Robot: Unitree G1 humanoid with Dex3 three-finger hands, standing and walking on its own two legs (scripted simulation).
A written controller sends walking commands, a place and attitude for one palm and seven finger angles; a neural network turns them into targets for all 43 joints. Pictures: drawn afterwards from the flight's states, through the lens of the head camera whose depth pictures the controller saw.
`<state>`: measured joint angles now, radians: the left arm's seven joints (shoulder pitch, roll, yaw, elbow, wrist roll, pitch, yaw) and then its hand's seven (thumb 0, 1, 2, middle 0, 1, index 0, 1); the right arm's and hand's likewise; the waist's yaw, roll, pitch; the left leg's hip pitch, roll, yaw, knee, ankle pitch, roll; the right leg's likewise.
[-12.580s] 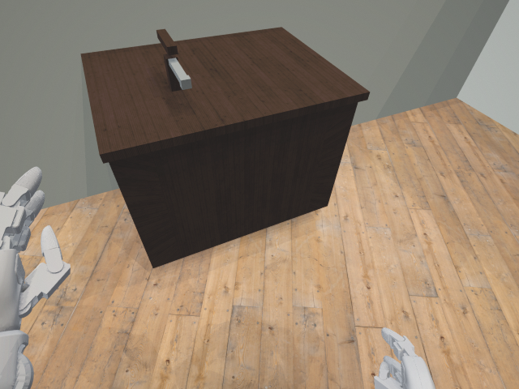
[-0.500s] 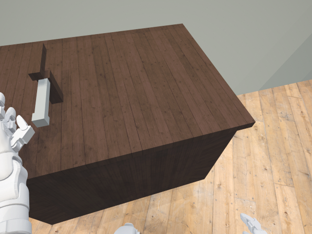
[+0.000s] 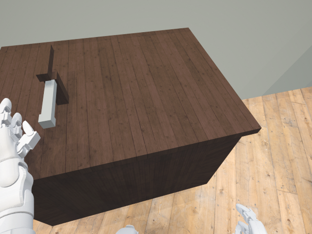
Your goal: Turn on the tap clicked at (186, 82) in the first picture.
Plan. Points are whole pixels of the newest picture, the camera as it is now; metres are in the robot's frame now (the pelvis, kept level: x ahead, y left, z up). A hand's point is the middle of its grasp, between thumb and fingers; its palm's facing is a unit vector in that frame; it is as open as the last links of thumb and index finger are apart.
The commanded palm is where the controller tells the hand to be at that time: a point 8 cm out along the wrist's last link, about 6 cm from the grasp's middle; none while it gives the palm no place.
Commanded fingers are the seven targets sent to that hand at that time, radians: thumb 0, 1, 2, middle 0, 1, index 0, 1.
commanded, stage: push the lever round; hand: left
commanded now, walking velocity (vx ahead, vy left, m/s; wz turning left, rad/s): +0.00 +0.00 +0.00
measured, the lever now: (47, 120) +0.36 +0.30 +0.09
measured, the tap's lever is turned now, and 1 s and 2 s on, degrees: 0 15 38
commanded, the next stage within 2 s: none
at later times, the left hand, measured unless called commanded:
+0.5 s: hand (50, 130) +0.33 +0.29 +0.07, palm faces +0.53 -0.85 -0.08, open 7.9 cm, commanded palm +0.29 +0.31 +0.08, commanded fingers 0.00 0.90 0.90 -0.15 -0.15 -0.15 -0.15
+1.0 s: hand (66, 128) +0.34 +0.25 +0.08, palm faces +0.60 -0.80 -0.05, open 7.8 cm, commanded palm +0.30 +0.27 +0.08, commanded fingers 0.00 0.90 0.90 -0.15 -0.15 -0.15 -0.15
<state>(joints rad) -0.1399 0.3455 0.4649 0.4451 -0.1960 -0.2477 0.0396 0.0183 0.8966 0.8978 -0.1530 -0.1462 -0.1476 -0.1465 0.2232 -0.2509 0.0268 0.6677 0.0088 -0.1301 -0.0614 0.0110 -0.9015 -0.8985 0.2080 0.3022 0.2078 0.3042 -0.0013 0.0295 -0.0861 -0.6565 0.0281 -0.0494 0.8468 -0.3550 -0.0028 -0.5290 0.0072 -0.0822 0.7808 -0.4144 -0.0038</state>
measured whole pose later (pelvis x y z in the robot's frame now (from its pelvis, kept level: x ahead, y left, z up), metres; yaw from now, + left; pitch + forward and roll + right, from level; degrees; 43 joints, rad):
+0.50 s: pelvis +0.00 -0.01 +0.00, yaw +0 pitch +9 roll -2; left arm -0.18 0.32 0.42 0.47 -0.16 -0.26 0.11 0.02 0.90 0.90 -0.15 -0.15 -0.15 -0.15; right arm 0.24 -0.26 0.02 0.69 0.01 -0.11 -0.06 0.01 -0.90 -0.90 0.21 0.30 0.21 0.30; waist -0.01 0.04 -0.08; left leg -0.65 0.03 -0.06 0.84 -0.36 -0.02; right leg -0.53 0.02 -0.09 0.79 -0.42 -0.02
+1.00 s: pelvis +0.00 -0.02 +0.00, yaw +0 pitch +8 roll -2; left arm -0.16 0.20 0.33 0.39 -0.11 -0.24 0.31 0.03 0.92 0.91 -0.15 -0.15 -0.15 -0.15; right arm 0.22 -0.25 0.01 0.68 -0.01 -0.09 -0.04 0.01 -0.90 -0.90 0.21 0.30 0.21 0.30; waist -0.01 0.04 -0.09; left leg -0.62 0.03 -0.06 0.83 -0.35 -0.02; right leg -0.51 0.02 -0.09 0.79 -0.43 -0.02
